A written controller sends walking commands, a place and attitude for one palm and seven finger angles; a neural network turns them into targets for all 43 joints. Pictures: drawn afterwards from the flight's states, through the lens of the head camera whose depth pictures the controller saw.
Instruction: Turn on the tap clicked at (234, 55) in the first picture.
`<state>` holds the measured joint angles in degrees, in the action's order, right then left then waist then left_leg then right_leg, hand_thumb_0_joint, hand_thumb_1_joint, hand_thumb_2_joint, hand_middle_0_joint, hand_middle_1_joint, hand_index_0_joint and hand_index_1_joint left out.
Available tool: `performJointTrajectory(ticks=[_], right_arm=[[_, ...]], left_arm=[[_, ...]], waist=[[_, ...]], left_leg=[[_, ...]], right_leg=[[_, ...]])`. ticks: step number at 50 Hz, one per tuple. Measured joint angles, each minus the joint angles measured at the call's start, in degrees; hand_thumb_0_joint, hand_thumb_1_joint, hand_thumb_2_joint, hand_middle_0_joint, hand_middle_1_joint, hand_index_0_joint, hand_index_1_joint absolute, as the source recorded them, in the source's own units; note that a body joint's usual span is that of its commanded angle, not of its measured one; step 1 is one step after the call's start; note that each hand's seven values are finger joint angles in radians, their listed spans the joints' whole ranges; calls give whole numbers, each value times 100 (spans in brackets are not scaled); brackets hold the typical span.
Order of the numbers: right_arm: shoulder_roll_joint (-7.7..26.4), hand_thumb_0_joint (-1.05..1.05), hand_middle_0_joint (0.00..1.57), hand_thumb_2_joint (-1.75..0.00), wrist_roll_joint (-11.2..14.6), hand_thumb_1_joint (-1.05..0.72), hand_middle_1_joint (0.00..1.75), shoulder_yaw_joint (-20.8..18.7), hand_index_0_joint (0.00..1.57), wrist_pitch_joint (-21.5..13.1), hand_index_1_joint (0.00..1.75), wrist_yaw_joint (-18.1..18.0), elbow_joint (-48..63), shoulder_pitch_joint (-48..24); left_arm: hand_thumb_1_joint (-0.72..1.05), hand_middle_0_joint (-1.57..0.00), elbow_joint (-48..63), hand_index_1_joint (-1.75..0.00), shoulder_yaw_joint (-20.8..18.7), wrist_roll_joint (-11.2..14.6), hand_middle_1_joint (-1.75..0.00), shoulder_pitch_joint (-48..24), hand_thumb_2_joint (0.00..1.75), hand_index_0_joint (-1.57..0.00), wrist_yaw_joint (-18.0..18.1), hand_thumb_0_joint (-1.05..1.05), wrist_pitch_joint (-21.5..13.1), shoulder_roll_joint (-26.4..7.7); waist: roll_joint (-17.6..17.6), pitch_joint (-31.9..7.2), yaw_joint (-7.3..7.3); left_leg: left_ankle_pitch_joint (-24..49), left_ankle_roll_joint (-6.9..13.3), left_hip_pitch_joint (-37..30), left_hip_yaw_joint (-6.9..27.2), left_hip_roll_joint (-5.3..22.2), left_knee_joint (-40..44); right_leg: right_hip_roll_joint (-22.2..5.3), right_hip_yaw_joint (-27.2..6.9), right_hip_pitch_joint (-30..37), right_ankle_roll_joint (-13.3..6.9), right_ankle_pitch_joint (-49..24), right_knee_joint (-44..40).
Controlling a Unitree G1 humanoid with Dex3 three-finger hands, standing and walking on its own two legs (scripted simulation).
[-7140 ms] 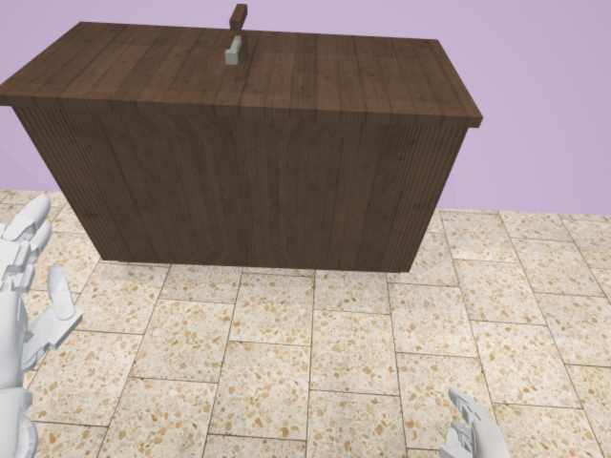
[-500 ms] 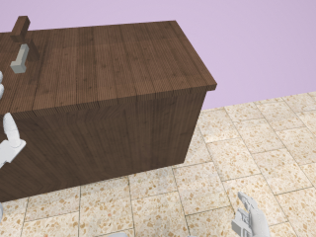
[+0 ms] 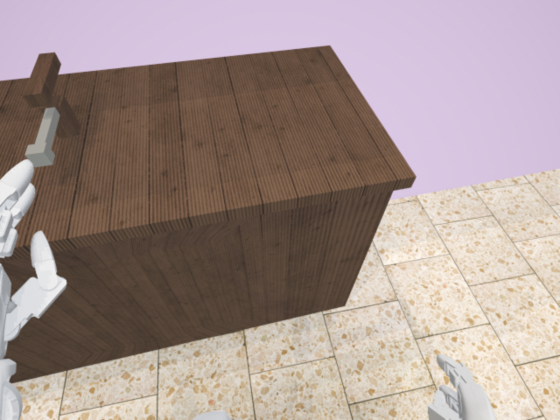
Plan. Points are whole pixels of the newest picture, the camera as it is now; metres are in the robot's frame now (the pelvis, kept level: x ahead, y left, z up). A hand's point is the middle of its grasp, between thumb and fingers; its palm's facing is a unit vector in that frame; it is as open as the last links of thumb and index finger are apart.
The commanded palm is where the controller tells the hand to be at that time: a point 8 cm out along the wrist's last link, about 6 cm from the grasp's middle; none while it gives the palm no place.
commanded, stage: come to a stop and stand still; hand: left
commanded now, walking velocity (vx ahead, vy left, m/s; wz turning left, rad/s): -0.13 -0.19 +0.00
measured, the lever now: (40, 155) +0.48 +0.42 +0.08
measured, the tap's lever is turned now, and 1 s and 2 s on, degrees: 0 0 0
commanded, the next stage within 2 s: look again from close up in 1.22 s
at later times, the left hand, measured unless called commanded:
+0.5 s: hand (83, 283) +0.22 +0.20 +0.17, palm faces +0.37 -0.82 -0.43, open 7.4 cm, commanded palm +0.16 +0.25 +0.18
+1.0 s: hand (69, 344) +0.16 +0.20 +0.17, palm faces +0.40 -0.84 -0.37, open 7.4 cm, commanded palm +0.11 +0.24 +0.18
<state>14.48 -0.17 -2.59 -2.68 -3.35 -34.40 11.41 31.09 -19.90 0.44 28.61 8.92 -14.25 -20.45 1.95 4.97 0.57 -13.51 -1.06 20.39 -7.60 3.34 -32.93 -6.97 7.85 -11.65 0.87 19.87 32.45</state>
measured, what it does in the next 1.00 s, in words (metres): steps on the spot: left foot, then right foot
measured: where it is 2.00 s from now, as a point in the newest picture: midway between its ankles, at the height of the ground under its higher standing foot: outside the picture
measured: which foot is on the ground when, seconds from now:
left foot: up 0.00-0.00, down 0.02-0.38, up 0.40-0.66, down 0.68-1.00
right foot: down 0.00-0.04, up 0.06-0.34, down 0.36-1.00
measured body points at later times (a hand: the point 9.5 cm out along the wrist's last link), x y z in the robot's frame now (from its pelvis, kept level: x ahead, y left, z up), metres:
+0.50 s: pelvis +0.00 -0.03 +0.00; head +0.02 -0.05 +0.45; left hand +0.19 +0.24 +0.20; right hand +0.16 -0.23 -0.11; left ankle +0.01 +0.12 -0.70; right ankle +0.01 -0.09 -0.74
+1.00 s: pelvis -0.05 -0.04 +0.00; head -0.05 -0.05 +0.45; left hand +0.14 +0.24 +0.19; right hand +0.11 -0.26 -0.09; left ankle -0.02 +0.08 -0.73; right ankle +0.01 -0.09 -0.74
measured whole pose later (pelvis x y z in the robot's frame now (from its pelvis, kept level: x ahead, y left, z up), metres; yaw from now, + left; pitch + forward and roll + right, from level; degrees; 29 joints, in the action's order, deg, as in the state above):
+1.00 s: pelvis -0.05 -0.04 +0.00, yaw -1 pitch -2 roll +0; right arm 11.1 -0.1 1.5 -2.9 -3.4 -34.5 12.3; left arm 25.5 -17.1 1.4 25.4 9.1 -9.1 -18.9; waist -1.0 0.8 -1.4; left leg -18.4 -0.1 15.7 -2.3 1.5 -32.1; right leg 3.1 8.4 -15.6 -6.3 9.1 25.5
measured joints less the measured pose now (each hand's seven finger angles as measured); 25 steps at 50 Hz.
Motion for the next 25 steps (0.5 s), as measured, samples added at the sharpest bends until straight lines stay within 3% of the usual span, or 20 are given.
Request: performJointTrajectory(ticks=[2, 5, 8, 13, 17, 18, 20, 22, 25], right_arm=[[27, 1, 20, -90, 26, -91, 30, -89, 20, -26, 30, -56, 122, -10], [-217, 1, 19, -90, 32, -91, 30, -95, 20, -46, 29, -73, 107, -150], [-474, 1, 19, -90, 22, -91, 30, 101, 20, -105, 29, 57, 95, -215], [-762, 1, 20, -90, -15, -91, 30, 415, 20, -255, 30, 225, 214, -135], [-828, 1, 20, -90, -15, -90, 30, 554, 21, -294, 30, 209, 232, -89], [-819, 1, 20, -90, -4, -90, 30, 570, 21, -281, 30, 202, 224, -91], [-723, 1, 20, -90, 19, -90, 30, 557, 21, -219, 30, 185, 128, -134], [-632, 1, 20, -90, 35, -90, 30, 527, 21, -150, 30, 168, 3, -122], [-462, 1, 20, -90, 39, -90, 30, 482, 21, -80, 30, 106, -144, -83]], left_arm=[[89, -21, 207, -30, -86, 23, -30, -6, 90, -22, 14, 2, -38, -156], [89, -21, -2, -30, -242, 82, -30, -376, 90, -22, -5, 2, -73, -392], [89, -21, -70, -30, -339, 139, -30, -488, 90, -22, -19, 2, 50, -402], [89, -20, 251, -30, -179, 212, -30, -183, 90, -21, -80, 2, 217, -168], [89, -21, 217, -30, -86, 216, -30, -100, 90, -21, -95, 2, 334, -183], [89, -21, 151, -30, -99, 206, -30, -121, 90, -21, -93, 2, 353, -206], [89, -21, -45, -30, -62, 184, -30, -212, 90, -21, -101, 2, 413, -125], [89, -21, -164, -30, -19, 222, -30, -219, 90, -21, -101, 2, 512, -39], [89, -21, -238, -30, 52, 230, -30, -178, 90, -21, -55, 2, 571, 85]], waist=[[-1, -2, -10], [130, 50, -46], [89, 10, -9], [-55, -48, -93], [-195, -27, -173], [-226, -14, -194], [-449, 49, -189], [-443, -22, -214], [-323, -116, -171]], left_leg=[[399, 75, -188, -42, 4, 294], [135, 150, -117, -78, -11, -5], [208, 117, -176, 5, 83, 185], [372, 47, -260, -4, 241, 473], [386, -55, -204, 14, 297, 396], [351, -92, -159, 18, 310, 293], [161, -133, -104, 135, 427, 76], [-492, -118, 20, 340, 259, -426], [-969, -117, 131, 504, -55, -1260]], right_leg=[[-9, -83, -154, 54, 259, 485], [200, -505, -688, 13, 1062, 1886], [454, -478, -1017, 39, 847, 2376], [619, -241, -923, 83, 492, 1397], [687, -163, -462, 97, 165, 258], [698, -151, -330, 43, -128, -47], [840, -61, -262, -305, -416, -126], [832, -101, -317, -519, -404, -87], [761, -169, -313, -605, -457, -203]])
